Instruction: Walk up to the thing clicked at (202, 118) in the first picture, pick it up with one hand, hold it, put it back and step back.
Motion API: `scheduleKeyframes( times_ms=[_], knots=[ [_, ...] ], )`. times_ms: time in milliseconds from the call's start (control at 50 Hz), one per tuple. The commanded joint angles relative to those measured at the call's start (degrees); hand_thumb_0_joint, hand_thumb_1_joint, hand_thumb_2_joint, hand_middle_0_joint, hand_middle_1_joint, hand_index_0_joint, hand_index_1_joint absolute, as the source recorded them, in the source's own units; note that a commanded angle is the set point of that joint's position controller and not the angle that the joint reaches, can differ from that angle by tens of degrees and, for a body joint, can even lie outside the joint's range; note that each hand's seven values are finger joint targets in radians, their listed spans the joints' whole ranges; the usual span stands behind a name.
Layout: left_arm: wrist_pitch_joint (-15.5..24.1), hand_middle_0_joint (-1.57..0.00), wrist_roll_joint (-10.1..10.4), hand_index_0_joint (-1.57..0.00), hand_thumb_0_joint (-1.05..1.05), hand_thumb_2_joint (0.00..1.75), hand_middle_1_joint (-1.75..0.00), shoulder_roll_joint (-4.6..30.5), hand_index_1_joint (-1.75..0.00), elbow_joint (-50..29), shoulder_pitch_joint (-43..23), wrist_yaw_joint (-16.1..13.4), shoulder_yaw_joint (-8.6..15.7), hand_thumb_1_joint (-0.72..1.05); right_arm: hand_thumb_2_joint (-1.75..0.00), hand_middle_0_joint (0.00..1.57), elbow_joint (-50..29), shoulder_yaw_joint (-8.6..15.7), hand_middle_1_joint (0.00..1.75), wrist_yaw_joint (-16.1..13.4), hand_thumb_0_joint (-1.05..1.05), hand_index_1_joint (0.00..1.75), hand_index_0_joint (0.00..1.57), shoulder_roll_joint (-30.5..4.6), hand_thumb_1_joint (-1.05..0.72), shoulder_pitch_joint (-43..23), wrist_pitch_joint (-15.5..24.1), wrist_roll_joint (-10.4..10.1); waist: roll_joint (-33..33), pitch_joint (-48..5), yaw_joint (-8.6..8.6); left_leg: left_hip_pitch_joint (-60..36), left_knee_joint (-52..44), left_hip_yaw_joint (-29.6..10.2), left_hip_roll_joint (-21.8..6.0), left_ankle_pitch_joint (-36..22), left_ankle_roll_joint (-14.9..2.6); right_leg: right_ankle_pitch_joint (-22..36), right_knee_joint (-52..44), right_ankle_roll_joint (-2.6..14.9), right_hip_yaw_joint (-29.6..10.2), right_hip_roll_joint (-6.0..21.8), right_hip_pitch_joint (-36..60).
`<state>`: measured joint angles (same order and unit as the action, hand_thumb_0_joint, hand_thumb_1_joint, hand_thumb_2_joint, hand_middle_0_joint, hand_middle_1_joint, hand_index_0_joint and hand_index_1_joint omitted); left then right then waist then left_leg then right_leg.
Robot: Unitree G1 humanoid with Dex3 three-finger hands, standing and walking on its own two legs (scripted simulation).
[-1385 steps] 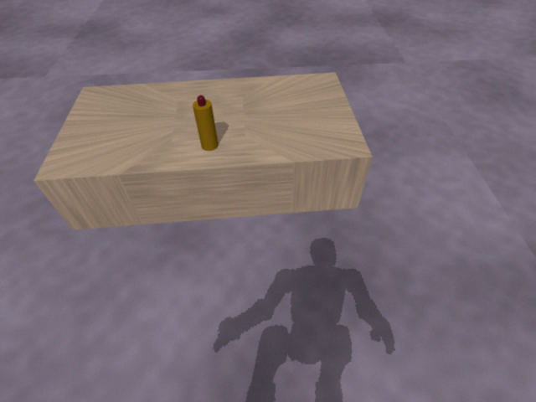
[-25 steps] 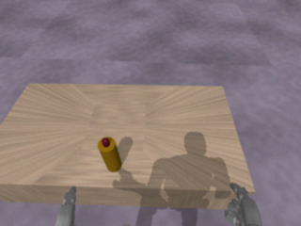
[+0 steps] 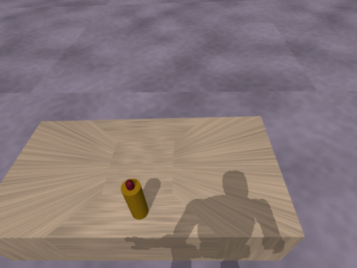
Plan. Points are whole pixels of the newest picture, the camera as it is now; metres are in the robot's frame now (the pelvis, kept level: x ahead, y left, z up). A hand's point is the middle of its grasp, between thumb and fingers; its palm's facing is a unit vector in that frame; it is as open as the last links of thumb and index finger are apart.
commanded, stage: home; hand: left
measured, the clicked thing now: (135, 198) +0.47 +0.20 -0.31
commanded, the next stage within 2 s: stand in 1.28 s
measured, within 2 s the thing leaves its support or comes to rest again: neither
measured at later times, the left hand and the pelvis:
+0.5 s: hand out of the picture +0.03 +0.27 -0.14, palm faces -0.05 -0.93 -0.37, open 17.7 cm; pelvis -0.01 +0.02 +0.02, yaw +0 degrees
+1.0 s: hand out of the picture +0.04 +0.26 -0.14, palm faces -0.06 -0.93 -0.36, open 17.7 cm; pelvis -0.01 +0.01 +0.02, yaw +0 degrees
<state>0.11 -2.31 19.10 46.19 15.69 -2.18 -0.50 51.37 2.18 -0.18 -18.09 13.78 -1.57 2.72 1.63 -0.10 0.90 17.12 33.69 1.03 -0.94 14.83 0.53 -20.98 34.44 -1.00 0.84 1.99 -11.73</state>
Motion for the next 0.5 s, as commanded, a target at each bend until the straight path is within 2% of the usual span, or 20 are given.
scheduleKeyframes(
  times_ms=[0,60,120,200,220,240,280,340,420,480],
  knots=[
    [1.91,-0.05,0.37,-0.05,0.00,0.04,-0.05,10.53,-0.05,-0.72,-3.16,-0.99,2.90,-0.58,-0.90,0.20,-2.62,1.91,0.30,-0.55,0.00,0.30,0.20,-8.26,-0.90,-4.17,1.89,-0.51,-3.51,-1.13,-0.95,-7.89,-7.51,-4.31,-3.15,-11.46,-1.04,14.73,-12.09,2.08,-4.47,4.58,-1.66],
    [1.34,-0.04,0.54,-0.05,0.00,0.03,-0.05,10.39,-0.05,2.29,-4.28,-0.81,2.59,-0.60,-0.90,0.20,-0.11,1.83,0.30,-0.74,0.00,0.30,0.20,-9.83,-0.90,-3.85,1.81,-0.59,-0.45,0.04,-0.81,-8.65,-11.35,-5.24,-4.03,-7.96,-0.84,8.88,-13.43,2.01,-3.80,3.90,-1.19],
    [0.98,-0.04,0.55,-0.04,0.00,0.03,-0.05,10.67,-0.04,5.49,-3.95,-0.57,2.30,-0.60,-0.90,0.20,1.73,1.60,0.30,-0.79,0.00,0.30,0.20,-10.67,-0.90,-4.31,1.84,-0.76,0.93,0.65,-1.06,-8.00,-14.93,-6.84,-5.07,-4.07,-0.90,8.25,-13.56,1.70,-2.98,3.40,0.75],
    [1.05,-0.04,0.55,-0.04,0.00,0.02,-0.04,11.73,-0.04,8.63,-4.21,-0.42,2.18,-0.61,-0.90,0.20,3.80,1.26,0.30,-0.80,0.00,0.30,0.20,-10.99,-0.90,-5.08,1.84,-0.95,0.00,0.80,-1.23,-9.40,-15.79,-6.59,-4.89,-5.94,-0.86,9.50,-15.40,1.59,-3.58,4.19,1.52],
    [0.89,-0.04,0.53,-0.04,0.00,0.01,-0.04,11.89,-0.04,9.39,-4.76,-0.41,2.15,-0.61,-0.90,0.20,4.38,1.22,0.30,-0.84,0.00,0.30,0.20,-11.14,-0.90,-4.72,1.81,-1.06,-0.04,1.58,-0.75,-8.99,-16.61,-6.85,-4.91,-4.45,-0.63,7.81,-15.76,1.42,-3.60,4.02,0.68],
    [0.85,-0.04,0.57,-0.04,0.00,0.01,-0.04,12.02,-0.04,9.82,-5.07,-0.37,2.16,-0.61,-0.90,0.20,4.71,1.23,0.30,-0.90,0.00,0.30,0.20,-11.37,-0.90,-4.80,1.92,-1.03,0.39,0.92,-0.84,-9.85,-17.04,-6.97,-5.15,-4.21,-0.70,8.49,-15.32,1.45,-3.52,3.96,1.15],
    [0.91,-0.04,0.68,-0.04,0.00,0.01,-0.04,11.83,-0.04,11.05,-4.90,-0.31,1.88,-0.61,-0.90,0.20,5.46,1.07,0.30,-0.96,0.00,0.30,0.20,-11.50,-0.90,-5.71,2.07,-1.21,-0.10,0.78,-1.18,-10.43,-16.58,-6.57,-5.10,-6.94,-0.79,10.57,-16.35,1.49,-3.97,4.67,1.75],
    [1.10,-0.04,0.70,-0.04,0.00,0.01,-0.04,11.79,-0.04,12.35,-5.49,-0.28,1.60,-0.61,-0.90,0.20,6.58,0.93,0.30,-0.91,0.00,0.30,0.20,-11.50,-0.90,-5.87,2.03,-1.33,-1.09,1.61,-0.80,-11.40,-16.51,-6.19,-4.99,-6.87,-0.70,9.11,-17.95,1.24,-4.39,4.88,0.36],
    [0.94,-0.04,0.70,-0.04,0.00,0.01,-0.04,11.93,-0.04,13.67,-5.53,-0.14,1.63,-0.61,-0.90,0.20,7.56,0.85,0.30,-0.79,0.00,0.30,0.20,-11.84,-0.90,-6.10,1.80,-1.42,-0.66,3.14,-0.79,-9.99,-17.66,-6.49,-4.89,-2.82,-0.59,5.36,-18.52,1.16,-4.08,4.43,-0.67],
    [1.09,-0.04,0.70,-0.04,0.00,0.02,-0.04,12.19,-0.04,14.10,-5.79,-0.06,1.67,-0.61,-0.90,0.20,7.88,0.85,0.30,-0.74,0.00,0.30,0.20,-11.74,-0.90,-6.29,2.00,-1.52,-1.36,1.42,-0.54,-11.62,-17.12,-6.11,-5.10,-4.76,-0.79,7.09,-18.72,1.40,-4.52,4.92,-0.19]
  ],
)
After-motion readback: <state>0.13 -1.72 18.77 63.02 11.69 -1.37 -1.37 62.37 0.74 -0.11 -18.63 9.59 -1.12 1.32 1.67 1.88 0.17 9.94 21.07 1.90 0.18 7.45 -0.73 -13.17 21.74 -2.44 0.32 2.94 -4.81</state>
